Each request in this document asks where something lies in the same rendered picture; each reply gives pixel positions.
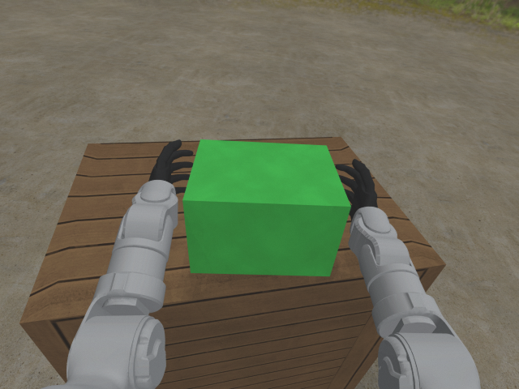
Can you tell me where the robot right forearm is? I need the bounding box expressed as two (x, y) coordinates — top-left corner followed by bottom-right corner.
(348, 207), (481, 389)

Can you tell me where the pedestal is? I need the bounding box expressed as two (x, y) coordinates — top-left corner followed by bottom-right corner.
(19, 137), (446, 389)

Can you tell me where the robot left forearm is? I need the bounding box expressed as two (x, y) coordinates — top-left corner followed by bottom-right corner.
(66, 180), (178, 378)

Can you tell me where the robot right upper arm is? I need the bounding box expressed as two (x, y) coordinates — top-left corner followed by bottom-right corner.
(378, 332), (479, 389)

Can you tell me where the robot left hand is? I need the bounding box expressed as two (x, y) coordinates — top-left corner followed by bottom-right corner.
(149, 139), (193, 194)

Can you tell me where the carton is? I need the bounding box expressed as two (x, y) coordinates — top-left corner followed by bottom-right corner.
(182, 139), (351, 276)

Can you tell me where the robot right hand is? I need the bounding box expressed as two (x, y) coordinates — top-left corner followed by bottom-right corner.
(335, 159), (378, 221)

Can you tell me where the robot left upper arm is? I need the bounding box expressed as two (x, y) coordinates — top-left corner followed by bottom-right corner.
(41, 315), (166, 389)

